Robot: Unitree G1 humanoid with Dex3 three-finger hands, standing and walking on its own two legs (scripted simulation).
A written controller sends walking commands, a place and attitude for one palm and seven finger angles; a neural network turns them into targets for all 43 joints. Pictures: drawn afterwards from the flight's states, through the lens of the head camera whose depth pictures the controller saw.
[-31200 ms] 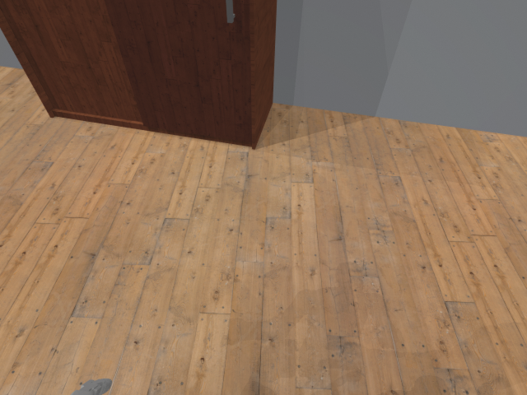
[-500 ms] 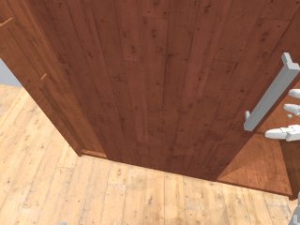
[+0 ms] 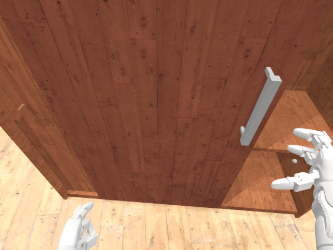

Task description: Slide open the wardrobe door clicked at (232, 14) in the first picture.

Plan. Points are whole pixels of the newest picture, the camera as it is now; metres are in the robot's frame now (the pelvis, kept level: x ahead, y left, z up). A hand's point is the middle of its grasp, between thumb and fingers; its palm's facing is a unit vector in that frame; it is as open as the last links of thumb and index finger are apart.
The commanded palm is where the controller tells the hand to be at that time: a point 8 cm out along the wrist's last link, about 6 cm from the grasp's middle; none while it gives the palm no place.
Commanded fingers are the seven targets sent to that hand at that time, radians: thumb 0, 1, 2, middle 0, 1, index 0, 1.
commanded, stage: slip the hand off the handle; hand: right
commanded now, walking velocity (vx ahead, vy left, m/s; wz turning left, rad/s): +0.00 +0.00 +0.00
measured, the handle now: (255, 110) +0.46 -0.24 +0.10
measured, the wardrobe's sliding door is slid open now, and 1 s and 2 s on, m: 0.46 0.46 0.46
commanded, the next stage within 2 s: draw the hand back to the body in 0.02 s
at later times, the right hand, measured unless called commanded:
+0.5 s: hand (311, 176) +0.24 -0.27 +0.13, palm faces +0.10 +1.00 -0.01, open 14.7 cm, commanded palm +0.21 -0.31 +0.13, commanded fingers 0.00 0.55 -0.20 0.25 1.15 0.25 1.15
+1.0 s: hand (324, 182) +0.22 -0.27 +0.15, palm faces +0.45 +0.84 -0.30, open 12.2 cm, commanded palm +0.17 -0.30 +0.17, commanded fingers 0.00 -0.32 -0.62 0.22 0.64 0.22 0.64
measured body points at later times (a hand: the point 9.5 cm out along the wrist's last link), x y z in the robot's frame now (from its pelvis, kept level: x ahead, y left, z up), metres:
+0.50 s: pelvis -0.02 +0.02 +0.00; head -0.04 +0.02 +0.45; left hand +0.13 +0.28 -0.07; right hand +0.23 -0.33 +0.13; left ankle -0.03 +0.12 -0.72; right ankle +0.05 -0.09 -0.72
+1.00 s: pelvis +0.00 +0.00 +0.02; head -0.02 +0.01 +0.47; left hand +0.19 +0.21 -0.06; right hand +0.19 -0.31 +0.17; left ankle -0.03 +0.12 -0.72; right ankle +0.05 -0.09 -0.72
